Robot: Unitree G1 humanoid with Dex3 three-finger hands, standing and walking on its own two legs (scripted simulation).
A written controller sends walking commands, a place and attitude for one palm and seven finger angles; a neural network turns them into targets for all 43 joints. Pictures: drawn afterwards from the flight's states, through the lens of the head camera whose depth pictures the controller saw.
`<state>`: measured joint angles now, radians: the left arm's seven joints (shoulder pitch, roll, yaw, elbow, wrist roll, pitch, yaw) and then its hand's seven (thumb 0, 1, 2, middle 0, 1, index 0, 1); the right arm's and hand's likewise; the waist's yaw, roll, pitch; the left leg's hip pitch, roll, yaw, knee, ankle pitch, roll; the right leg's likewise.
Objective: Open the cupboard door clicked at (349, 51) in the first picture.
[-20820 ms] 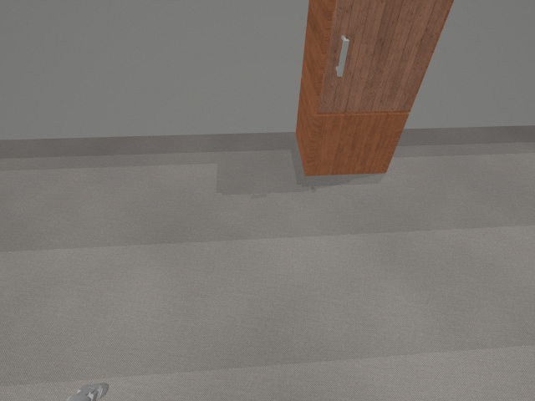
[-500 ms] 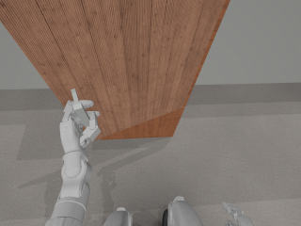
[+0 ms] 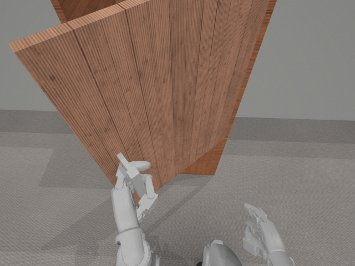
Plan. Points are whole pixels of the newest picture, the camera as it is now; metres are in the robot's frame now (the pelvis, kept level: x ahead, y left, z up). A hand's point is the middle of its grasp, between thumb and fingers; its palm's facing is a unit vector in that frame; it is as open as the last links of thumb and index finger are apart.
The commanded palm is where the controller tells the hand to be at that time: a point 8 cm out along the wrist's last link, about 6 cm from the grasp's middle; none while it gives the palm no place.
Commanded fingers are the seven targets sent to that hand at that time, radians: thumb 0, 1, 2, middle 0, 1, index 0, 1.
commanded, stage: open thumb and fingers to let go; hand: left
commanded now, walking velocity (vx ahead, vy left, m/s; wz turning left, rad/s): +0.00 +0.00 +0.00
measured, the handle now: (133, 178) +0.30 +0.12 +0.02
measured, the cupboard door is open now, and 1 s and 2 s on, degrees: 42 39 42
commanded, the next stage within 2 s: slide the hand sideways off the handle in 0.78 s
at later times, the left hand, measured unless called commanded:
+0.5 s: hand (149, 193) +0.27 +0.08 +0.02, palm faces +0.40 -0.91 -0.04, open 12.9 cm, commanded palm +0.22 +0.12 +0.02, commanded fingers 0.00 -0.50 0.30 -0.25 -0.90 -0.25 -0.90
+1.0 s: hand (143, 200) +0.25 +0.09 +0.02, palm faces +0.13 -0.99 -0.09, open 15.9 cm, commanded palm +0.22 +0.12 +0.02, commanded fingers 0.00 -0.50 0.30 -0.15 -0.30 -0.15 -0.30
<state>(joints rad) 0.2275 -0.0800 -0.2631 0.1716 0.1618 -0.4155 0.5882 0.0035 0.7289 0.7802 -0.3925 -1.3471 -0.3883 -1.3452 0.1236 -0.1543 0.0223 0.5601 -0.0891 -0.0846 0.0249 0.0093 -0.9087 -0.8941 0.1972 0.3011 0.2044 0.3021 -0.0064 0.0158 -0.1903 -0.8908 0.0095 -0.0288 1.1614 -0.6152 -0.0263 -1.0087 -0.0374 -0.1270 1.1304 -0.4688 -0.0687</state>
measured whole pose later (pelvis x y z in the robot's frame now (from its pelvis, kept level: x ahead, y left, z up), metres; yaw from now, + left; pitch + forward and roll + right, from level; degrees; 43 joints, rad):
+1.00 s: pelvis -0.03 +0.02 -0.01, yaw +0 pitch +18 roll +0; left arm 0.11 0.00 -0.21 0.22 0.13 -0.45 0.36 -0.01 -0.50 0.30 -0.25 -0.43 -0.19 -0.48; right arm 0.19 -0.19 0.01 0.56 -0.08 -0.12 0.01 0.01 -0.91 -0.89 0.20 0.30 0.20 0.30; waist 0.00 0.02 -0.16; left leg -0.94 -0.02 -0.02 1.22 -0.59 0.00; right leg -1.05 -0.07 -0.11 1.17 -0.44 -0.05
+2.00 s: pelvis -0.01 +0.01 -0.03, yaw +0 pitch +21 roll -1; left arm 0.59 0.15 -0.05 -0.21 -0.12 -0.45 -0.11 -0.01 -0.50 0.30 -0.15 -0.30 -0.16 -0.30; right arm 0.20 -0.22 -0.01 0.40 -0.01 -0.09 -0.02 0.01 -0.91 -0.89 0.20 0.30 0.20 0.30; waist 0.02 0.01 -0.18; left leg -1.02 0.00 -0.03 1.34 -0.68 -0.01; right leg -1.13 -0.05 -0.12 1.29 -0.52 -0.06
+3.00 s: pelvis +0.02 +0.04 +0.07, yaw -1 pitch +3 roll -1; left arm 0.65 0.33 0.13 -0.44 -0.02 -0.02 0.12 -0.01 -0.06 0.49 -0.17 -0.30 -0.17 -0.30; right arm 0.29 -0.22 0.06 0.50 0.01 -0.13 -0.11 0.01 -0.91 -0.89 0.20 0.30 0.20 0.30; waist 0.04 0.08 -0.10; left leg -0.33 -0.01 0.00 0.77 -0.49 0.03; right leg -0.44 -0.03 -0.09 0.73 -0.34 0.00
